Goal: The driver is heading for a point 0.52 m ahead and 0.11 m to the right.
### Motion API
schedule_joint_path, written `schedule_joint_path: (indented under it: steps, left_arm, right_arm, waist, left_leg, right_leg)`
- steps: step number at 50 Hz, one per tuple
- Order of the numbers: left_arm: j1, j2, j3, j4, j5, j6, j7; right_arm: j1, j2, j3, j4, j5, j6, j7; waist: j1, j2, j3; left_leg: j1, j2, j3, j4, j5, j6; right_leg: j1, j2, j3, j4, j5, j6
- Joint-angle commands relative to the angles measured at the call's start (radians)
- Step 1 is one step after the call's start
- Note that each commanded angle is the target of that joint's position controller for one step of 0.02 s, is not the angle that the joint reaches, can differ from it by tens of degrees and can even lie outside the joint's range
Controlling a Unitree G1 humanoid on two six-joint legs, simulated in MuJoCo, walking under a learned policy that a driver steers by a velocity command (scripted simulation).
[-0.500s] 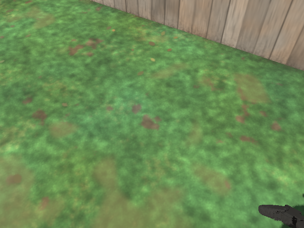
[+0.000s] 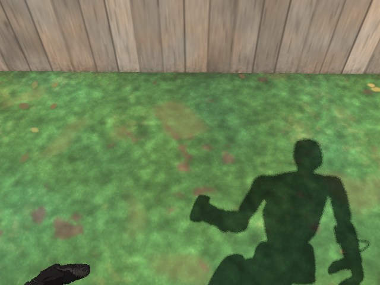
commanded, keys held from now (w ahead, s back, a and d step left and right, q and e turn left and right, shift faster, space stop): w+e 0.52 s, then no key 0.48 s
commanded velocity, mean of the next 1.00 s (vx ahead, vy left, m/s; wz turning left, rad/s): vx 0.36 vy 0.00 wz -0.43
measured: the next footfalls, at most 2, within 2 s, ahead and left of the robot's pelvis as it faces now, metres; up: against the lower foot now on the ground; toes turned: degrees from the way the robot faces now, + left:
right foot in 0.04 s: +0.19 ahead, -0.11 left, +0.00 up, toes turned -4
left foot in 0.54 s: +0.50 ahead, +0.04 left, +0.00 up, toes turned -22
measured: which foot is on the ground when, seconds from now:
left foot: down 0.00-0.04, up 0.06-0.52, down 0.54-1.00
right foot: up 0.00-0.02, down 0.04-0.54, up 0.56-0.90, down 0.92-1.00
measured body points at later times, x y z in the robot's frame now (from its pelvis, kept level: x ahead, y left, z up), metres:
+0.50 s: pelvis +0.28 -0.03 +0.01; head +0.30 -0.05 +0.46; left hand +0.40 +0.24 -0.10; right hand +0.45 -0.32 -0.06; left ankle +0.46 +0.06 -0.71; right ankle +0.15 -0.11 -0.73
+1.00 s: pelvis +0.43 -0.08 +0.01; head +0.44 -0.10 +0.46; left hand +0.70 +0.07 -0.07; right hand +0.41 -0.36 -0.12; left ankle +0.46 +0.05 -0.73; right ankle +0.43 -0.21 -0.73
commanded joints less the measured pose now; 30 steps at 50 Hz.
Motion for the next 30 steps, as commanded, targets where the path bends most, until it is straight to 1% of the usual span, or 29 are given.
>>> schedule_joint_path:
  steps: [1, 2, 3, 4, 5, 6, 7, 8, 9, 11, 12, 13, 15, 17, 18, 20, 22, 24, 25, 26, 27, 28, 29, 30]
  left_arm:
    - [0.157, 0.143, 0.064, -0.037, 0.0, -0.005, 0.002]
    - [0.334, 0.214, 0.1, 0.012, -0.003, 0.003, 0.018]
    - [0.341, 0.341, 0.119, 0.016, -0.014, 0.002, 0.034]
    - [0.369, 0.304, 0.099, -0.026, -0.006, -0.015, 0.029]
    - [0.35, 0.232, 0.079, -0.011, 0.004, -0.029, 0.024]
    - [0.304, 0.202, 0.069, -0.008, 0.0, -0.036, 0.025]
    - [0.225, 0.171, 0.058, -0.02, 0.002, -0.038, 0.028]
    - [0.171, 0.142, 0.048, -0.038, 0.013, -0.039, 0.03]
    - [0.149, 0.137, 0.045, -0.049, 0.019, -0.04, 0.032]
    - [0.153, 0.143, 0.048, -0.041, 0.012, -0.047, 0.04]
    - [0.168, 0.152, 0.05, -0.034, 0.01, -0.048, 0.047]
    - [0.183, 0.163, 0.054, -0.026, 0.008, -0.048, 0.054]
    - [0.213, 0.169, 0.056, -0.011, 0.003, -0.043, 0.064]
    - [0.242, 0.171, 0.057, 0.002, -0.002, -0.037, 0.07]
    - [0.258, 0.175, 0.059, 0.01, -0.004, -0.035, 0.071]
    - [0.292, 0.177, 0.06, 0.026, -0.009, -0.031, 0.071]
    - [0.311, 0.168, 0.059, 0.036, -0.01, -0.025, 0.074]
    - [0.304, 0.17, 0.061, 0.036, -0.007, -0.018, 0.077]
    - [0.289, 0.161, 0.059, 0.032, -0.006, -0.014, 0.077]
    - [0.279, 0.129, 0.048, 0.023, -0.003, -0.015, 0.075]
    - [0.269, 0.073, 0.027, 0.003, 0.013, -0.019, 0.073]
    - [0.411, 0.03, 0.013, -0.016, -0.011, -0.025, 0.078]
    - [0.43, 0.122, 0.025, 0.007, -0.01, -0.027, 0.083]
    - [0.338, 0.175, 0.041, 0.007, -0.006, -0.02, 0.084]
  right_arm:
    - [-0.066, -0.21, -0.047, -0.061, 0.015, 0.007, -0.009]
    - [-0.046, -0.18, -0.034, -0.067, 0.001, 0.005, -0.014]
    - [0.03, -0.038, 0.012, -0.125, -0.049, -0.012, -0.004]
    - [-0.018, -0.073, 0.019, -0.145, -0.021, -0.054, 0.009]
    - [-0.131, -0.141, 0.001, -0.173, 0.021, -0.074, 0.017]
    - [-0.16, -0.129, 0.009, -0.182, 0.018, -0.084, 0.014]
    - [-0.161, -0.127, 0.008, -0.169, -0.009, -0.085, 0.004]
    - [-0.144, -0.139, -0.002, -0.163, -0.024, -0.075, 0.0]
    - [-0.131, -0.14, -0.005, -0.164, -0.027, -0.061, 0.002]
    - [-0.132, -0.114, -0.001, -0.167, -0.034, -0.04, 0.002]
    - [-0.156, -0.1, 0.004, -0.175, -0.038, -0.034, 0.001]
    - [-0.193, -0.087, 0.009, -0.187, -0.04, -0.031, 0.001]
    - [-0.272, -0.065, 0.019, -0.204, -0.04, -0.032, 0.005]
    - [-0.346, -0.051, 0.027, -0.22, -0.033, -0.038, 0.014]
    - [-0.377, -0.051, 0.029, -0.228, -0.027, -0.04, 0.019]
    - [-0.42, -0.065, 0.026, -0.244, -0.017, -0.047, 0.027]
    - [-0.431, -0.088, 0.017, -0.252, -0.014, -0.055, 0.035]
    - [-0.399, -0.109, 0.007, -0.248, -0.01, -0.064, 0.038]
    - [-0.341, -0.116, -0.001, -0.234, -0.01, -0.069, 0.036]
    - [-0.247, -0.141, -0.016, -0.214, -0.018, -0.073, 0.029]
    - [-0.11, -0.196, -0.03, -0.204, -0.042, -0.076, 0.021]
    - [-0.025, -0.267, -0.047, -0.171, -0.062, -0.061, 0.022]
    - [-0.031, -0.179, -0.029, -0.178, -0.029, -0.055, 0.03]
    - [-0.08, -0.117, -0.011, -0.193, -0.025, -0.048, 0.027]
  waist:
    - [0.173, 0.117, -0.089]
    - [0.248, 0.065, -0.181]
    - [0.152, -0.236, -0.24]
    - [0.194, -0.188, -0.438]
    - [0.223, -0.097, -0.315]
    - [0.191, -0.054, -0.211]
    - [0.142, 0.009, -0.146]
    - [0.099, -0.003, -0.12]
    - [0.076, -0.016, -0.108]
    - [0.063, -0.005, -0.086]
    - [0.066, 0.002, -0.071]
    - [0.075, 0.003, -0.055]
    - [0.105, -0.011, -0.035]
    - [0.135, -0.031, -0.024]
    - [0.148, -0.036, -0.019]
    - [0.164, -0.043, -0.013]
    - [0.162, -0.051, -0.017]
    - [0.139, -0.082, -0.025]
    - [0.105, -0.095, -0.04]
    - [0.057, -0.087, -0.099]
    - [-0.002, 0.002, -0.223]
    - [0.055, 0.332, -0.346]
    - [0.046, 0.291, -0.321]
    - [0.026, 0.185, -0.211]
  left_leg:
    - [-0.066, 0.213, -0.021, 0.292, 1.018, 0.134]
    - [-0.26, 0.175, -0.011, 0.561, 0.871, 0.093]
    - [-0.718, 0.009, -0.037, 0.951, -0.035, 0.025]
    - [-0.851, -0.071, -0.297, 1.124, -0.216, 0.028]
    - [-0.948, -0.019, -0.332, 1.134, -0.118, 0.049]
    - [-0.94, 0.021, -0.32, 1.061, -0.032, 0.067]
    - [-0.871, 0.057, -0.321, 0.973, 0.029, 0.065]
    - [-0.788, 0.08, -0.33, 0.911, 0.064, 0.062]
    - [-0.739, 0.084, -0.331, 0.878, 0.082, 0.055]
    - [-0.714, 0.078, -0.313, 0.797, 0.105, 0.031]
    - [-0.718, 0.07, -0.305, 0.747, 0.142, 0.018]
    - [-0.728, 0.062, -0.299, 0.683, 0.199, 0.007]
    - [-0.708, 0.036, -0.297, 0.524, 0.348, -0.002]
    - [-0.654, 0.001, -0.292, 0.38, 0.454, -0.002]
    - [-0.629, -0.014, -0.289, 0.333, 0.481, -0.002]
    - [-0.606, -0.029, -0.303, 0.276, 0.486, 0.006]
    - [-0.593, -0.04, -0.322, 0.22, 0.434, 0.021]
    - [-0.537, -0.048, -0.321, 0.194, 0.34, 0.046]
    - [-0.456, -0.053, -0.305, 0.16, 0.325, 0.066]
    - [-0.296, -0.029, -0.309, 0.14, 0.328, 0.098]
    - [-0.061, 0.13, -0.443, 0.17, 0.38, 0.167]
    - [0.25, 0.351, -0.869, 0.12, 0.371, 0.349]
    - [0.239, 0.384, -0.987, 0.082, 0.332, 0.36]
    - [0.127, 0.344, -0.827, 0.091, 0.458, 0.328]
  right_leg:
    - [0.315, 0.117, -0.098, -0.073, -0.056, -0.078]
    - [0.622, 0.109, -0.02, -0.086, -0.023, -0.119]
    - [0.952, -0.165, 0.501, -0.15, -0.11, -0.274]
    - [1.046, -0.279, 0.895, -0.339, -0.294, -0.378]
    - [0.985, -0.251, 0.769, -0.369, -0.254, -0.313]
    - [0.845, -0.208, 0.636, -0.362, -0.18, -0.278]
    - [0.691, -0.168, 0.537, -0.362, -0.078, -0.247]
    - [0.576, -0.136, 0.469, -0.38, 0.022, -0.235]
    - [0.509, -0.121, 0.449, -0.404, 0.062, -0.237]
    - [0.432, -0.105, 0.398, -0.427, 0.141, -0.247]
    - [0.402, -0.092, 0.37, -0.435, 0.163, -0.245]
    - [0.385, -0.079, 0.347, -0.438, 0.172, -0.238]
    - [0.363, -0.041, 0.306, -0.433, 0.133, -0.203]
    - [0.345, -0.017, 0.294, -0.422, 0.067, -0.175]
    - [0.342, -0.017, 0.304, -0.418, 0.039, -0.167]
    - [0.374, -0.036, 0.35, -0.387, 0.0, -0.162]
    - [0.441, -0.054, 0.41, -0.329, -0.022, -0.153]
    - [0.479, -0.066, 0.462, -0.27, 0.002, -0.139]
    - [0.476, -0.051, 0.468, -0.227, 0.03, -0.124]
    - [0.444, -0.005, 0.438, -0.123, 0.079, -0.094]
    - [0.342, 0.058, 0.349, 0.145, 0.013, -0.047]
    - [0.001, 0.206, 0.212, 0.472, -0.437, 0.036]
    - [-0.11, 0.145, 0.241, 0.62, -0.521, 0.061]
    - [-0.126, 0.122, 0.241, 0.678, -0.453, 0.081]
